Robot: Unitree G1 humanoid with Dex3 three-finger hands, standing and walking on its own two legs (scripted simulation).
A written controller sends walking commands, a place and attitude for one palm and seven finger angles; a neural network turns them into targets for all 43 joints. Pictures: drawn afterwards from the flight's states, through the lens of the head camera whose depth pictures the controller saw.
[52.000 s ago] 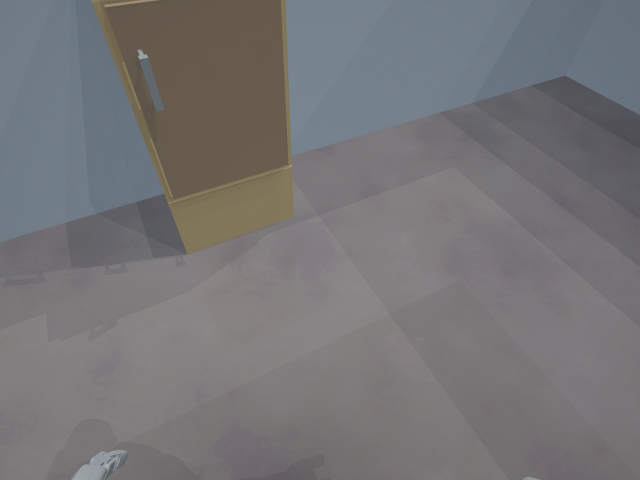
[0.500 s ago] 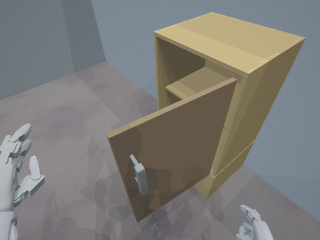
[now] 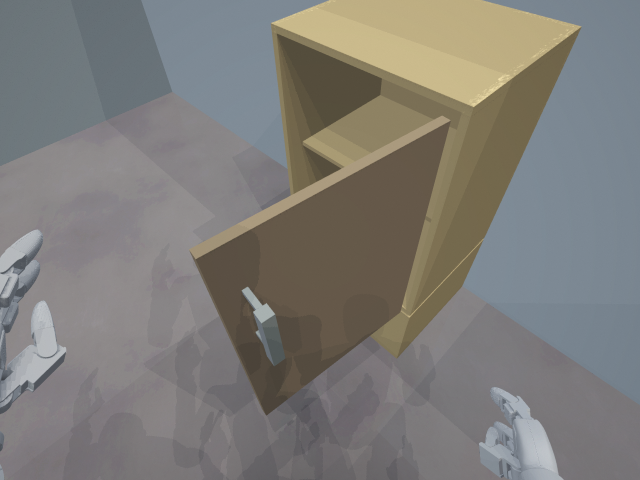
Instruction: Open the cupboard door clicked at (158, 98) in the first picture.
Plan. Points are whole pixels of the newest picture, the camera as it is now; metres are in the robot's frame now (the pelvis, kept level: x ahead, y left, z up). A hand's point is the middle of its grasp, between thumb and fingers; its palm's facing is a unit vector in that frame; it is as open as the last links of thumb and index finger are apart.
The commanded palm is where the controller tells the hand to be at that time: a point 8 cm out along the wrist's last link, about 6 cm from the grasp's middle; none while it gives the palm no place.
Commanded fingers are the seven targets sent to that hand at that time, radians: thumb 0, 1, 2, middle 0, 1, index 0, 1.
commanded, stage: step back with the hand held close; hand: left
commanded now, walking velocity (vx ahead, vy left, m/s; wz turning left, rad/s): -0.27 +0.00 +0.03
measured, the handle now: (263, 327) +0.33 +0.11 -0.04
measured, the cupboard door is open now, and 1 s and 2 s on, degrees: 83 83 83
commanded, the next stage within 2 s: stop stepping back and stand still in 0.92 s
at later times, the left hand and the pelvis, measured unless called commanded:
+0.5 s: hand out of the picture +0.10 +0.31 +0.15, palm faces +0.46 -0.73 -0.51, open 7.4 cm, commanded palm +0.04 +0.34 +0.17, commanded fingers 0.00 0.90 0.90 -0.20 -0.30 -0.20 -0.30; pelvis -0.08 +0.03 -0.01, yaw +4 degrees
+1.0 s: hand out of the picture +0.03 +0.33 +0.16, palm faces +0.40 -0.81 -0.42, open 7.4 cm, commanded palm -0.02 +0.36 +0.17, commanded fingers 0.00 0.90 0.90 -0.20 -0.30 -0.20 -0.30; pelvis -0.18 +0.07 -0.02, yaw -4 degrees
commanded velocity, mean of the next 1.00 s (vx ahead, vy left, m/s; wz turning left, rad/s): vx -0.34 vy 0.00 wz -0.02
